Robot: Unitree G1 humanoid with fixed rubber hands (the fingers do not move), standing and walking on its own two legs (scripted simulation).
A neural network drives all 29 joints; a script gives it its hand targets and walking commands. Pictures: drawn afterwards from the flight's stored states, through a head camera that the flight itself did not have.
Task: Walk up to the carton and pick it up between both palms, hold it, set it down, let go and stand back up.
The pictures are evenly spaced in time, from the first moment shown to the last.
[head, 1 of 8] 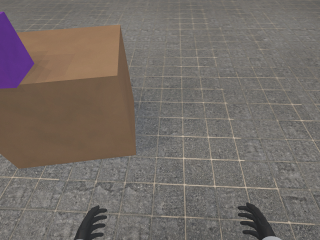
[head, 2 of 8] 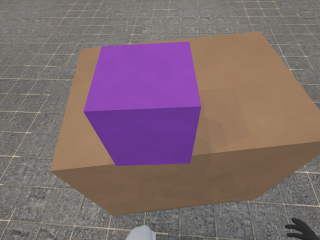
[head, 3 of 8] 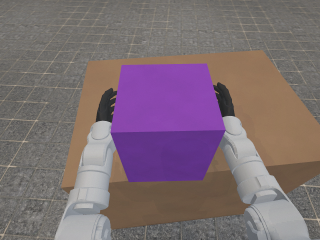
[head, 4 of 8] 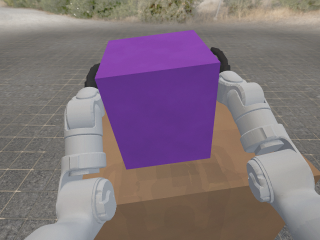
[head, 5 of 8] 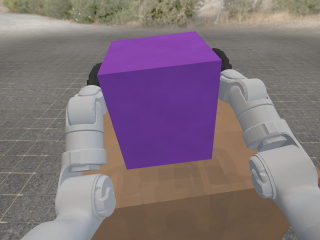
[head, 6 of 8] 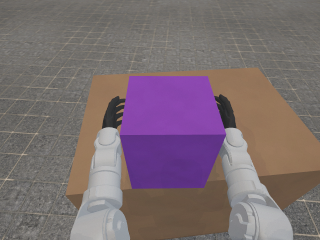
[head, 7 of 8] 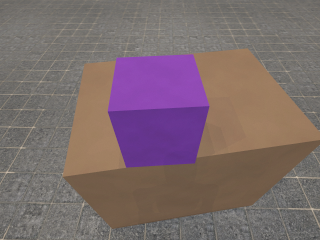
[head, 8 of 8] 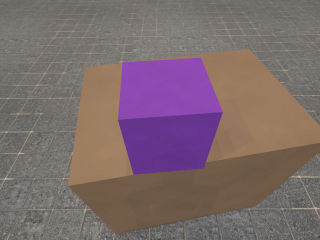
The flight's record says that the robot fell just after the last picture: no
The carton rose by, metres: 0.19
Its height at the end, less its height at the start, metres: +0.00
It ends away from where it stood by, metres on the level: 0.01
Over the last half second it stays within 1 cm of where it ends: yes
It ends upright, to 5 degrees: yes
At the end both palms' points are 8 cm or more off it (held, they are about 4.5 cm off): yes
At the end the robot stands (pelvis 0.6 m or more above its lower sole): yes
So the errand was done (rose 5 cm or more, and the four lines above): yes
